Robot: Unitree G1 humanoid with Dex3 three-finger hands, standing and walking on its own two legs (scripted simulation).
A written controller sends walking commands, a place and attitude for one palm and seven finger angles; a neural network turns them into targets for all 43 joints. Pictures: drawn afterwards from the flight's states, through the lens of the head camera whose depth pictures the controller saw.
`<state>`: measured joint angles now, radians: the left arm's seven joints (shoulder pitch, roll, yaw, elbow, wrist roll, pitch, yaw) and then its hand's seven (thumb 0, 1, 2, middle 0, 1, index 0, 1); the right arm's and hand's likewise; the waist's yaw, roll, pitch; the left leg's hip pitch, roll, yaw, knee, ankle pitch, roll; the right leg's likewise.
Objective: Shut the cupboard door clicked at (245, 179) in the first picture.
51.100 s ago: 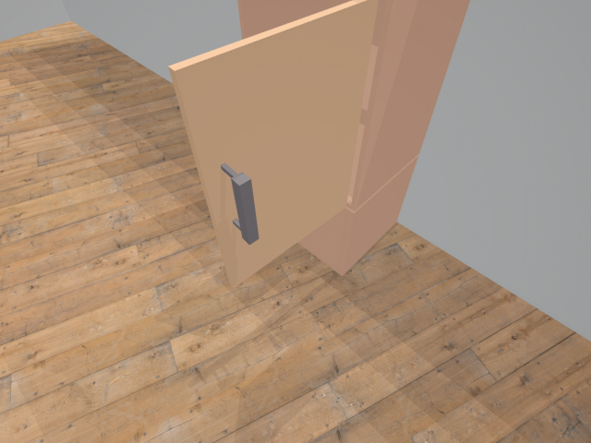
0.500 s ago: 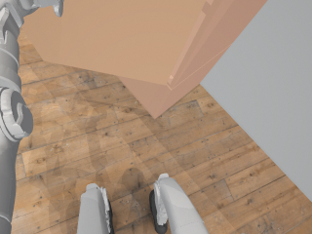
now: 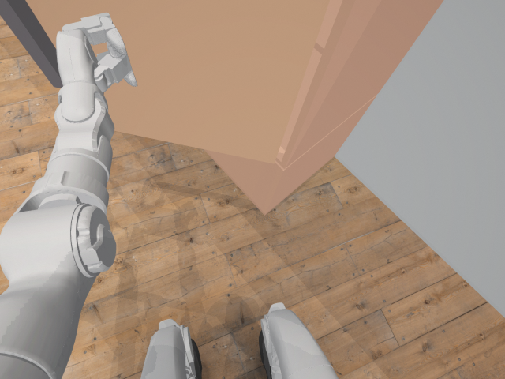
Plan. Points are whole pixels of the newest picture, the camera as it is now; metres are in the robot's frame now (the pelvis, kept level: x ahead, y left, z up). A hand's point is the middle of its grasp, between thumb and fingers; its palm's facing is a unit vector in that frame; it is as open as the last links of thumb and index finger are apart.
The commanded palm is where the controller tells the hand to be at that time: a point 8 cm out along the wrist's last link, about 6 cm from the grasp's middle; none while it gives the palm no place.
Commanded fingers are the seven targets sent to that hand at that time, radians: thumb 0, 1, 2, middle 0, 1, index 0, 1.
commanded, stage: pull the fist back off the door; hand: left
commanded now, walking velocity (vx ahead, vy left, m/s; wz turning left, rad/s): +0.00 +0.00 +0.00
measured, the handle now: (42, 29) +0.65 +0.22 +0.08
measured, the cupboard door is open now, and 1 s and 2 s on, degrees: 38 38 38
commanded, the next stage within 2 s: draw the hand back to the body in 0.34 s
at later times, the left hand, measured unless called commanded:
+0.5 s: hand (131, 93) +0.51 +0.09 +0.08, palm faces +0.05 -1.00 -0.03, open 3.1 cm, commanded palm +0.47 +0.15 +0.09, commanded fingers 0.00 0.90 0.90 -1.30 -1.50 -1.30 -1.50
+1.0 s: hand (35, 164) +0.38 +0.16 +0.16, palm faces +0.05 -1.00 -0.05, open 3.1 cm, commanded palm +0.33 +0.21 +0.18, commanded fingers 0.00 0.90 0.90 -1.08 -1.26 -1.08 -1.26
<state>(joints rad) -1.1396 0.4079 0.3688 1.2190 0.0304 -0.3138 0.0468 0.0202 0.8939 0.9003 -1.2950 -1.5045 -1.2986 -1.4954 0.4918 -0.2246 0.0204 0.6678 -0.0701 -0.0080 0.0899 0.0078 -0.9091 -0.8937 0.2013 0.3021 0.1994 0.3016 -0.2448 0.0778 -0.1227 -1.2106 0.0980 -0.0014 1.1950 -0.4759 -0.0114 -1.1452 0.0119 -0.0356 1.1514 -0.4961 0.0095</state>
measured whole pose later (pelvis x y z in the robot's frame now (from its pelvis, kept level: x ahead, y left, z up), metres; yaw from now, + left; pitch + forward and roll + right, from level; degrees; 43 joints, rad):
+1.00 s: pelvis +0.02 -0.01 +0.07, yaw +3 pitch +8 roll +0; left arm -0.25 0.23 0.14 0.44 -0.18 -0.26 -0.11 0.02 0.90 0.90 -1.26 -1.46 -1.26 -1.46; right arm 0.27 -0.27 -0.01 0.60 0.06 0.01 -0.03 0.01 -0.91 -0.89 0.20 0.30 0.20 0.30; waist -0.04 0.03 -0.08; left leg -0.56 0.06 0.02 0.81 -0.38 -0.03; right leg -0.52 -0.02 -0.03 0.81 -0.42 0.00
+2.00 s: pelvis +0.04 -0.01 +0.11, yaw +3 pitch -4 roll +0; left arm 0.46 0.33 0.33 -0.36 -0.06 -0.06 0.11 0.02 0.89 0.90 -0.22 -0.32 -0.22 -0.31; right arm 0.19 -0.23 0.01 0.65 0.02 -0.11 -0.09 0.02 -0.91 -0.89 0.20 0.30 0.20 0.30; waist 0.06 0.07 0.01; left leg -0.11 0.04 0.03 0.41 -0.24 -0.03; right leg -0.06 -0.02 -0.04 0.41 -0.28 0.01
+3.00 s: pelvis -0.06 +0.01 +0.09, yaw +5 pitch -1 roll -2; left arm 0.51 0.40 0.43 -0.49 -0.03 -0.23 0.16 0.02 0.89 0.90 -0.21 -0.31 -0.21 -0.30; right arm 0.23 -0.22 0.01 0.61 0.00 -0.07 -0.10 0.02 -0.91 -0.89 0.20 0.30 0.20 0.30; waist 0.02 0.00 0.00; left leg -0.46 0.04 0.00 0.65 -0.24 0.02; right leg -0.36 -0.02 -0.06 0.57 -0.20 0.03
